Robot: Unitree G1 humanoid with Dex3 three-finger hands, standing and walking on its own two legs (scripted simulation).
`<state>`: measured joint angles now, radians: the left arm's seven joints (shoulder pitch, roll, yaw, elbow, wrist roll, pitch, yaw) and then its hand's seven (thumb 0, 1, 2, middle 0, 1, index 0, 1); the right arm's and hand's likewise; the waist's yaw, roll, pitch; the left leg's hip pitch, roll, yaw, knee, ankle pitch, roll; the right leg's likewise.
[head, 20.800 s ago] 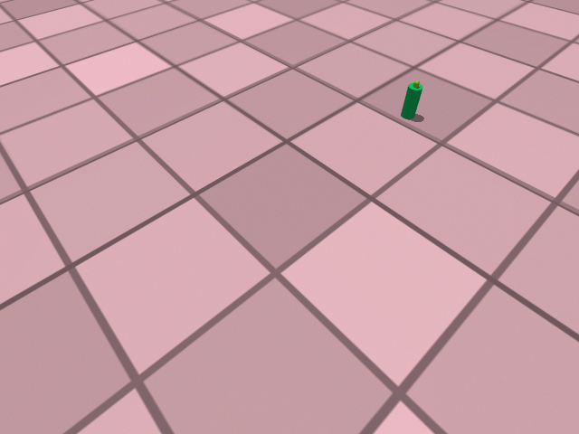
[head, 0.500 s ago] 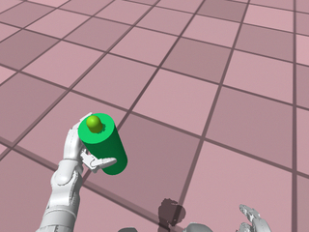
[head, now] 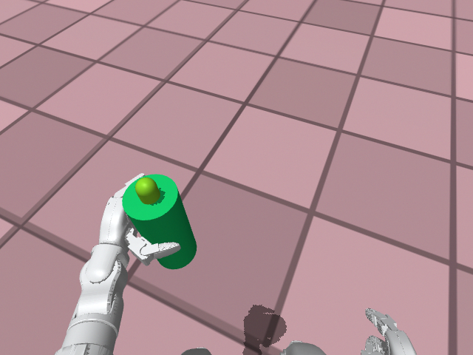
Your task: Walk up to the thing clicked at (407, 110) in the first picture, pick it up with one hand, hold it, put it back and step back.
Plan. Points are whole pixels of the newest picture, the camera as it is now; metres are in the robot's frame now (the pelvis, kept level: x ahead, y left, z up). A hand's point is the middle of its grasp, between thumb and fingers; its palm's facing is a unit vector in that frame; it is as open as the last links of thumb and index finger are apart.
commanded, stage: crouch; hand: left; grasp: from the side
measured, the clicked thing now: (162, 221) +0.32 +0.15 +0.04
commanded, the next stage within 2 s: lower in 1.80 s
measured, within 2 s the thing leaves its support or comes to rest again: neither
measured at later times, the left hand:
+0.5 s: hand (176, 248) +0.35 +0.16 -0.15, palm faces -0.03 -1.00 -0.03, open 11.4 cm
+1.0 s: hand (184, 271) +0.37 +0.18 -0.38, palm faces +0.02 -1.00 -0.04, open 11.4 cm
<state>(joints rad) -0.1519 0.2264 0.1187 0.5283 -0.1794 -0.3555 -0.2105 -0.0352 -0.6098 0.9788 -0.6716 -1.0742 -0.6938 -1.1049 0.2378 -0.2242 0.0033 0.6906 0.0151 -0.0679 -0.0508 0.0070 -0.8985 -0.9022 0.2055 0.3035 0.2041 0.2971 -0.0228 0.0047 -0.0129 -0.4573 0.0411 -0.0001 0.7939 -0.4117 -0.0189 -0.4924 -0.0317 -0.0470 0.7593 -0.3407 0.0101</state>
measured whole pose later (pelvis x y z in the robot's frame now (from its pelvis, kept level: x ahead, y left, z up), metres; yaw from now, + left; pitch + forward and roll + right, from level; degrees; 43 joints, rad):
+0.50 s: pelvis -0.03 +0.00 -0.13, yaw +0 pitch +26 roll -1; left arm -0.42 0.26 0.23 0.94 -0.15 -0.71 -0.23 -0.03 -0.61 0.97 -0.69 -1.05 -0.71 -1.08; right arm 0.20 -0.27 -0.01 0.69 -0.05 -0.09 0.02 0.00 -0.90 -0.91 0.20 0.30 0.20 0.30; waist -0.09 -0.01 -0.17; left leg -1.30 0.03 -0.04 1.49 -0.63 -0.03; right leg -1.34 -0.06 -0.05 1.45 -0.55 0.00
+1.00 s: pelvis -0.08 +0.00 -0.33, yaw -1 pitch +33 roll -3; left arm -0.69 0.37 0.38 1.15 -0.06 -0.78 -0.19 -0.03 -0.61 0.98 -0.67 -1.07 -0.70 -1.10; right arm 0.11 -0.27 0.03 0.72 -0.11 -0.06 0.09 0.00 -0.93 -0.92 0.20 0.30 0.20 0.30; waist -0.16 -0.01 -0.13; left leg -2.00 0.00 -0.07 2.15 -0.72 -0.02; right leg -2.03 -0.08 -0.03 2.07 -0.61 0.00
